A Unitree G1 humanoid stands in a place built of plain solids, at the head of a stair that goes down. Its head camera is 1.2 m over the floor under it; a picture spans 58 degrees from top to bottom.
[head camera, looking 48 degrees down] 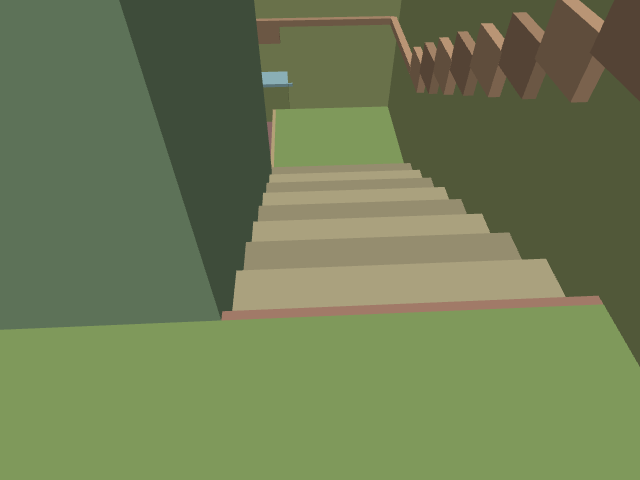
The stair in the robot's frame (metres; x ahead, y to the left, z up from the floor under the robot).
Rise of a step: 0.16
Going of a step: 0.29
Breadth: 1.25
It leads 3 degrees to the left of straight ahead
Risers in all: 9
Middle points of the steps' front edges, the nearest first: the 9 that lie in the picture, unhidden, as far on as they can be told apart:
0.80 -0.31 0.00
1.09 -0.29 -0.15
1.38 -0.28 -0.31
1.67 -0.26 -0.47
1.96 -0.25 -0.62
2.25 -0.24 -0.78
2.53 -0.22 -0.93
2.82 -0.21 -1.09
3.11 -0.19 -1.25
